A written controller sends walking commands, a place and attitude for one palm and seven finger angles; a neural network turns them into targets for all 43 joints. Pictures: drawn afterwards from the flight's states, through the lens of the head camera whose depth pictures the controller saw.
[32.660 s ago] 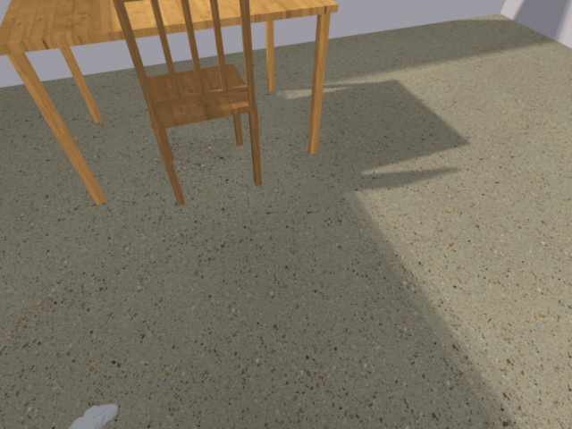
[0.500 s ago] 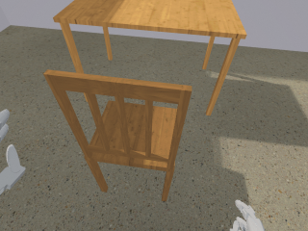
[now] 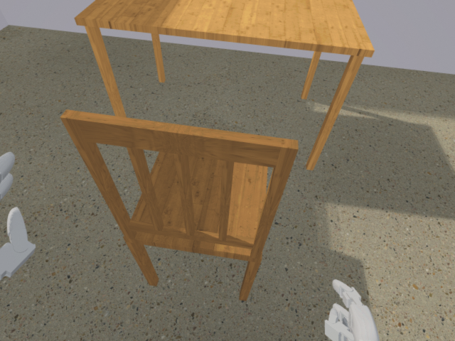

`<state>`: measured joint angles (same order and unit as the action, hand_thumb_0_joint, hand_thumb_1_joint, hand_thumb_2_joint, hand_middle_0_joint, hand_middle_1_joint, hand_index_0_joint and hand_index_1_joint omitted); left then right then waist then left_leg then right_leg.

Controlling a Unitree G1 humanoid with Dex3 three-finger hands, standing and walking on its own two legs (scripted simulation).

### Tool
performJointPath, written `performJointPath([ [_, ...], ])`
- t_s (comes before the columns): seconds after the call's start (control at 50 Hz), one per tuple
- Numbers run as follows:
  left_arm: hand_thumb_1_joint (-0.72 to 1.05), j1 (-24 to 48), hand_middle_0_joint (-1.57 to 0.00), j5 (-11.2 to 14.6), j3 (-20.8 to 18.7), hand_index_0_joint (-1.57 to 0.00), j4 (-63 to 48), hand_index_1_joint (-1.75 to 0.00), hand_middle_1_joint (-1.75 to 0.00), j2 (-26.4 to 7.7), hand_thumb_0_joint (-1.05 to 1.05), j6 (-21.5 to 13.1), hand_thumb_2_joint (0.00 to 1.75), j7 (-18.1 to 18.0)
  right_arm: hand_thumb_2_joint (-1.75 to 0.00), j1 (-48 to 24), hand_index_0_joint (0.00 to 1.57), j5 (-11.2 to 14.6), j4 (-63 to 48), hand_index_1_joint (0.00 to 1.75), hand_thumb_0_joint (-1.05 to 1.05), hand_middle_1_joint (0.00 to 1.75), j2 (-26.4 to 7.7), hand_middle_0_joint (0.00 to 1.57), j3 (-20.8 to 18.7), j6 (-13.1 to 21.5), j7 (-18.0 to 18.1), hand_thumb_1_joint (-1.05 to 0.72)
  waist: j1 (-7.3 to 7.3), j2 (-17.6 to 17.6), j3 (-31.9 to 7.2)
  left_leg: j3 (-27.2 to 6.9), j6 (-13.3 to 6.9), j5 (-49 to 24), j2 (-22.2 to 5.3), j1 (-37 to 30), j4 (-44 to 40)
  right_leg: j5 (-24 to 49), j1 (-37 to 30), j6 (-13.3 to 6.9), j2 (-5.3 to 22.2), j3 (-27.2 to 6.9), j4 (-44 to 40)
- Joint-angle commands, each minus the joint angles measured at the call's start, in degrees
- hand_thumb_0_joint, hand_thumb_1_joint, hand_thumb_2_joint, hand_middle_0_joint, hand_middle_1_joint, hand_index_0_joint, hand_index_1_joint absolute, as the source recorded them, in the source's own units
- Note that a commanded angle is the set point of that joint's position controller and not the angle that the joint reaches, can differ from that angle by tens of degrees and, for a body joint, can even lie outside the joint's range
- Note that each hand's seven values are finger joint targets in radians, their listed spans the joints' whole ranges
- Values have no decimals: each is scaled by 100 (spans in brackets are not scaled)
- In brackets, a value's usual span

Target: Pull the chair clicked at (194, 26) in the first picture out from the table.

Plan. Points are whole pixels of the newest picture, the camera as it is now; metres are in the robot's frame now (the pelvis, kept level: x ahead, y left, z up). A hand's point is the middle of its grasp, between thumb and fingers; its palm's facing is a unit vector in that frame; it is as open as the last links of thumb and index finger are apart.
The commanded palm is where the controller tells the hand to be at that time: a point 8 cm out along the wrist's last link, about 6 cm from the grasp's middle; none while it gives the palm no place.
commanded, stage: stop stepping back and stand still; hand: left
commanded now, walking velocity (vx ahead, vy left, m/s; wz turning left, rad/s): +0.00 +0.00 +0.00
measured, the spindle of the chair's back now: (186, 199) +0.42 +0.12 -0.07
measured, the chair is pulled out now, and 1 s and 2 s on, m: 0.64 0.64 0.64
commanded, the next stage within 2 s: let the arm hang, fingers relaxed in 0.02 s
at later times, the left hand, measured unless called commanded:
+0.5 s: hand out of the picture +0.02 +0.17 -0.18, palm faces +0.04 -0.98 -0.18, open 6.8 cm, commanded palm none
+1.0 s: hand out of the picture -0.03 +0.14 -0.18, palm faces +0.04 -0.98 -0.18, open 7.3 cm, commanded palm none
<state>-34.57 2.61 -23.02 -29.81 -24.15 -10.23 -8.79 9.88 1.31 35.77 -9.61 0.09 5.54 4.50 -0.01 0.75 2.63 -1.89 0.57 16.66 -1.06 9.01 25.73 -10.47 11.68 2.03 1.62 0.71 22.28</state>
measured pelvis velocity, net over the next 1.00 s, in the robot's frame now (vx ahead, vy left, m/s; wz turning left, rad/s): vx -0.03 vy -0.02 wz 0.02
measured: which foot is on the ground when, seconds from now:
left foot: down 0.00-1.00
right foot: down 0.00-1.00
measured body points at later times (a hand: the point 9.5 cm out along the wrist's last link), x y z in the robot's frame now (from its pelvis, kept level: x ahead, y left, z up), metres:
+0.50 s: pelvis -0.03 -0.02 -0.01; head -0.01 +0.01 +0.44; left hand +0.02 +0.22 -0.16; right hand -0.01 -0.25 -0.15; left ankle -0.03 +0.12 -0.74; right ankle +0.01 -0.14 -0.74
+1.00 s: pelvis -0.03 -0.02 -0.01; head -0.02 -0.03 +0.44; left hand -0.03 +0.20 -0.16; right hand -0.06 -0.23 -0.17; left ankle -0.03 +0.12 -0.74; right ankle +0.01 -0.14 -0.74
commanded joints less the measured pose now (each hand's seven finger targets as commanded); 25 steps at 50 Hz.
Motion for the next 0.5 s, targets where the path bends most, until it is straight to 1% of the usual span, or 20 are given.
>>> performJointPath([
  [0.0,90,133,-20,26,-800,-20,-1165,-30,-30,-926,0,-348,90,-157,-90,-299,20,20,-826,30,0,30,-836,20,-307,242,55,-90,-52,-674,-909,-205,-97,-2014,-528,208,-431,1694,-856,-262,316,-212,29],
  [0.02,90,158,-20,29,-855,-20,-1106,-30,-30,-1015,0,-331,90,-150,-90,-290,20,55,-776,30,0,30,-826,20,-330,236,65,-90,-69,-642,-808,-186,-110,-1953,-528,252,-434,1703,-821,-255,327,-190,-35],
  [0.08,90,213,-20,32,-763,-20,-941,-30,-30,-873,0,-310,90,-145,-90,-307,20,24,-831,30,0,30,-850,20,-302,216,58,-90,-65,-514,-768,-207,-110,-1561,-504,360,-512,1479,-822,-238,308,-233,-117],
  [0.1,90,740,-20,-612,1792,-20,3360,-30,-30,155,0,529,90,697,-90,-444,20,-86,357,30,0,30,-1572,20,-550,446,-532,-90,-277,-422,-148,-312,-173,-2476,-389,736,439,2028,325,-303,447,65,850],
  [0.12,90,771,-20,-507,1722,-20,3601,-30,-30,557,0,916,90,826,-90,34,20,-78,508,30,0,30,-1061,20,-501,170,-495,-90,-209,39,-710,-184,-65,-3044,-347,362,492,1895,322,-339,458,-174,543],
  [0.14,90,762,-20,-469,1776,-20,3581,-30,-30,637,0,1017,90,849,-90,190,20,-80,398,30,0,30,-1094,20,-460,61,-485,-90,-203,-82,-745,-229,-51,-2807,-396,256,474,1433,408,-361,450,-80,566],
  [0.16,90,924,-20,-450,1834,-20,3837,-30,-30,724,0,1008,90,850,-90,130,20,-143,425,30,0,30,-1023,20,-407,-4,-482,-90,-130,-105,-869,-442,-163,-2063,-530,524,333,722,415,-329,409,-33,621],
  [0.18,90,1154,-20,-447,1842,-20,4162,-30,-30,664,0,993,90,845,-90,71,20,-192,414,30,0,30,-1007,20,-331,-108,-491,-90,-70,-14,-749,-628,-268,-1724,-533,844,152,461,314,-277,346,-40,667],
  [0.2,90,1344,-20,-450,1869,-20,4470,-30,-30,592,0,995,90,832,-90,42,20,-230,393,30,0,30,-1011,20,-288,-189,-502,-90,-36,264,-652,-713,-310,-1555,-497,1001,91,395,184,-270,325,-93,665],
  [0.22,90,1517,-20,-466,1913,-20,4802,-30,-30,568,0,1001,90,818,-90,67,20,-251,463,30,0,30,-971,20,-284,-244,-501,-90,-23,590,-545,-625,-308,-1435,-385,961,136,481,164,-366,348,-197,602],
  [0.24,90,1619,-20,-467,1929,-20,5087,-30,-30,480,0,1005,90,808,-90,161,20,-265,472,30,0,30,-1036,20,-260,-303,-500,-90,-33,839,-633,-621,-289,-1374,-321,905,157,531,72,-416,404,-285,589],
  [0.26,90,1709,-20,-464,1944,-20,5380,-30,-30,448,0,1025,90,794,-90,232,20,-264,522,30,0,30,-1048,20,-235,-350,-489,-90,-30,915,-663,-634,-290,-1351,-268,849,121,512,11,-437,427,-313,557],
  [0.28,90,1768,-20,-456,1970,-20,5702,-30,-30,419,0,1043,90,778,-90,274,20,-259,611,30,0,30,-1062,20,-217,-379,-474,-90,-14,793,-682,-603,-278,-1422,-249,739,65,540,-43,-439,414,-340,534],
  [0.3,90,1766,-20,-439,2017,-20,6007,-30,-30,395,0,1062,90,765,-90,286,20,-255,701,30,0,30,-1078,20,-186,-396,-466,-90,5,506,-683,-586,-267,-1395,-249,653,-12,424,-53,-420,380,-355,497],
  [0.32,90,1723,-20,-432,2066,-20,6275,-30,-30,353,0,1081,90,761,-90,263,20,-244,776,30,0,30,-1078,20,-166,-404,-456,-90,63,-40,-541,-546,-272,-1340,-217,672,-89,355,-46,-426,315,-357,447],
  [0.38,90,1569,-20,-382,2158,-20,7035,-30,-30,378,0,1065,90,731,-90,461,20,-218,1094,30,0,30,-910,20,-92,-413,-422,-90,60,-935,-476,-445,-228,-867,-216,735,-243,23,-167,-417,302,-392,326],
  [0.42,90,1468,-20,-404,2102,-20,7329,-30,-30,564,0,1061,90,714,-90,638,20,-229,1257,30,0,30,-758,20,-121,-456,-380,-90,72,-1096,-238,-437,-261,-432,-236,812,-315,-106,-94,-464,239,-316,159],
  [0.44,90,1416,-20,-395,2086,-20,7436,-30,-30,621,0,1060,90,707,-90,754,20,-241,1316,30,0,30,-710,20,-133,-470,-376,-90,65,-1278,-319,-426,-258,-236,-248,857,-316,-177,-143,-469,262,-285,137],
  [0.46,90,1460,-20,-373,2135,-20,7568,-30,-30,578,0,1067,90,710,-90,825,20,-233,1380,30,0,30,-682,20,-130,-497,-381,-90,52,-1340,-183,-442,-245,108,-226,989,-376,-396,-86,-472,254,-293,98],
  [0.48,90,1471,-20,-361,2153,-20,7684,-30,-30,590,0,1063,90,717,-90,951,20,-231,1452,30,0,30,-640,20,-130,-511,-381,-90,44,-1263,-161,-459,-248,356,-233,1061,-436,-539,-88,-488,252,-306,59],
])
